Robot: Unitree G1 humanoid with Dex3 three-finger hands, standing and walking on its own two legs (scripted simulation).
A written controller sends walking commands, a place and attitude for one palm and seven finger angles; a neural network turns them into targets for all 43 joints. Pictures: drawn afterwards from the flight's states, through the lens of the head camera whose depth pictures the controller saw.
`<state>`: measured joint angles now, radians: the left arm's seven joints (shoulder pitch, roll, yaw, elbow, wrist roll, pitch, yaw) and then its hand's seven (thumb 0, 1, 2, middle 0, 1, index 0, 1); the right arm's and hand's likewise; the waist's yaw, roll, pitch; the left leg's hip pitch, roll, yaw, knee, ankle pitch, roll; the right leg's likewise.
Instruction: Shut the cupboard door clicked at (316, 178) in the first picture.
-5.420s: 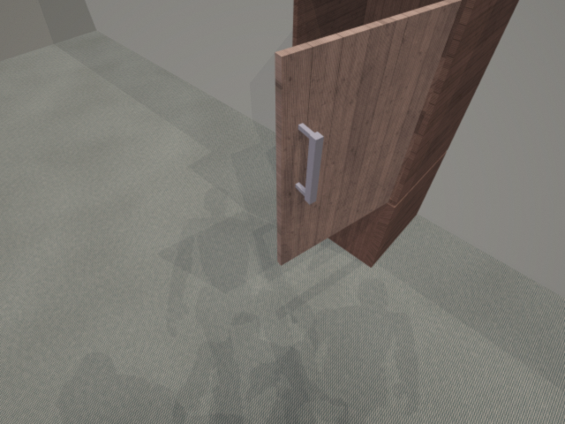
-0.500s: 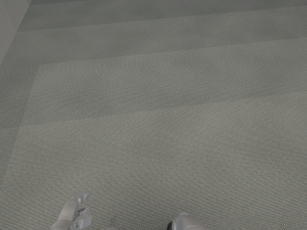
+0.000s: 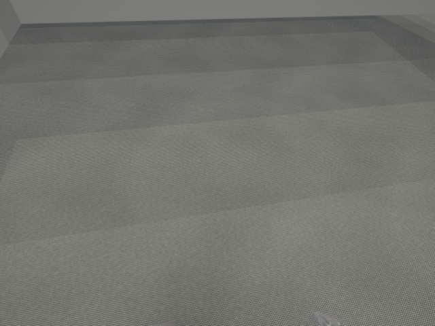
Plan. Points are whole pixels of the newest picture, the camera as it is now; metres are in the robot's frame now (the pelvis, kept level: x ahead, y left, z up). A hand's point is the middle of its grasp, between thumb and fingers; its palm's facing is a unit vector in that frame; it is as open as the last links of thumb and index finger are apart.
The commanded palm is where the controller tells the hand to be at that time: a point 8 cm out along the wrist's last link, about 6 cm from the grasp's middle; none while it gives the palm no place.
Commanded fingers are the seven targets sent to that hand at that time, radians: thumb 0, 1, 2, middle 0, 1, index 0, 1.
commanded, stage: walk around to get in front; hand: left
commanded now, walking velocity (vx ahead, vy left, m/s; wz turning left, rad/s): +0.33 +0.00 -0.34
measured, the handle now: out of the picture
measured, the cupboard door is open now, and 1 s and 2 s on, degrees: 77 77 77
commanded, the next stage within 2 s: walk to a spot facing it in 0.06 s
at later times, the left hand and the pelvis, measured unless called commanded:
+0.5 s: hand (174, 253) +0.29 +0.12 -0.15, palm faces +0.08 -0.98 -0.16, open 7.3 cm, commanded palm none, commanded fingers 0.00 0.90 0.90 -0.20 -0.30 -0.20 -0.30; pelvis +0.18 -0.05 +0.01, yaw +6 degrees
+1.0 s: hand (157, 258) +0.27 +0.16 -0.15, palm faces +0.36 -0.88 -0.32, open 7.4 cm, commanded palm none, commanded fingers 0.00 0.90 0.90 -0.20 -0.30 -0.20 -0.30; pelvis +0.27 -0.08 +0.00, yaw +22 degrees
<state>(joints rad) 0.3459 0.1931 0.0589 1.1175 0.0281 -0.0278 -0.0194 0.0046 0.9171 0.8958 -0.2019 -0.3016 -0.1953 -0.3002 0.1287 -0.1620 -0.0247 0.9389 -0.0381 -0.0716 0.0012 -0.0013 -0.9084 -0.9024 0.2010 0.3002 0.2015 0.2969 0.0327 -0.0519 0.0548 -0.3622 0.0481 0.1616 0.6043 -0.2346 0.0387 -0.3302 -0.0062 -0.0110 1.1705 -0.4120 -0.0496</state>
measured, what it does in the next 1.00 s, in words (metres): walks ahead, turning left: right foot, then left foot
